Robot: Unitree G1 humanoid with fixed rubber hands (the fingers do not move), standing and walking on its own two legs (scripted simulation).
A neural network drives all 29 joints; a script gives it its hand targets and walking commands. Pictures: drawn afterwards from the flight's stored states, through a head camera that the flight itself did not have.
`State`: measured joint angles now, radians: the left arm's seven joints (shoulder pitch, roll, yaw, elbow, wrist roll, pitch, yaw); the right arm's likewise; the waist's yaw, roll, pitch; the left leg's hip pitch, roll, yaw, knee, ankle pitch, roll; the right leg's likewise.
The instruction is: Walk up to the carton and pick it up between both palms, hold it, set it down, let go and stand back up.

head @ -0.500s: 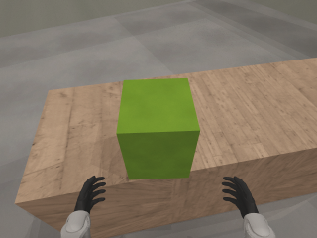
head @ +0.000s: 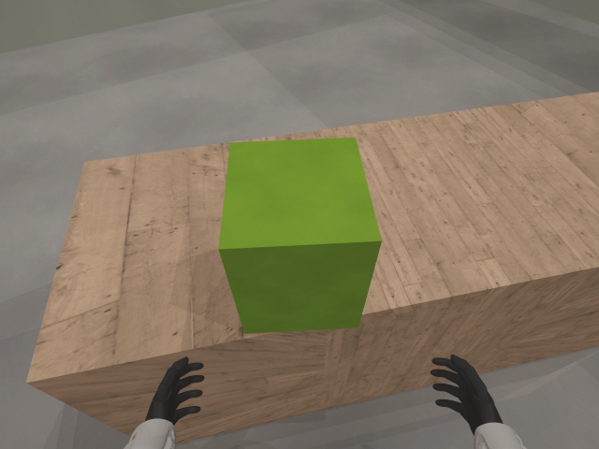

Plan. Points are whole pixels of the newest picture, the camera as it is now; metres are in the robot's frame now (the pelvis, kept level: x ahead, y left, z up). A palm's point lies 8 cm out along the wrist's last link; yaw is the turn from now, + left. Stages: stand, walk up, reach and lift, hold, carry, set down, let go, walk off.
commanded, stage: set down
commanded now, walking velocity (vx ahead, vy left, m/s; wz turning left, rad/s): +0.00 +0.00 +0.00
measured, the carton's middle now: (297, 239) +0.43 +0.05 -0.01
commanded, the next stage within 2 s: let go in 0.76 s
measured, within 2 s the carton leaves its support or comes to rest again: neither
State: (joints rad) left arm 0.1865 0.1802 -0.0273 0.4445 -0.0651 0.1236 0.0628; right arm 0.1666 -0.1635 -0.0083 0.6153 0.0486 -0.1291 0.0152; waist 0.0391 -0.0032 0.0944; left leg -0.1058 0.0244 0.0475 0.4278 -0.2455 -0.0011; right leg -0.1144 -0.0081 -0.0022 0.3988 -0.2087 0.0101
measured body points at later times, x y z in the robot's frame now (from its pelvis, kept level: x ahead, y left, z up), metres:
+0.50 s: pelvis +0.01 +0.00 +0.00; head +0.02 +0.00 +0.45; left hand +0.17 +0.22 -0.09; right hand +0.18 -0.22 -0.08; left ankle +0.00 +0.11 -0.74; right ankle +0.01 -0.13 -0.74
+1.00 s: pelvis +0.01 -0.01 +0.00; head +0.00 +0.00 +0.45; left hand +0.17 +0.22 -0.09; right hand +0.16 -0.23 -0.09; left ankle +0.00 +0.11 -0.74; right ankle +0.01 -0.13 -0.74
